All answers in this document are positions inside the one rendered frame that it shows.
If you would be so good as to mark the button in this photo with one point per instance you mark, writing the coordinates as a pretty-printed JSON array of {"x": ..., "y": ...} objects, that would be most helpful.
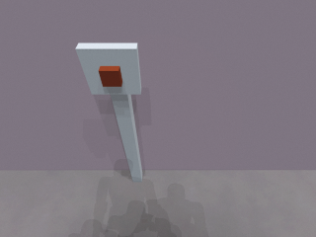
[{"x": 110, "y": 76}]

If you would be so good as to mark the panel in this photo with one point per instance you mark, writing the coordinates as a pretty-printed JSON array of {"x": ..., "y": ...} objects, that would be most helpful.
[{"x": 92, "y": 55}]

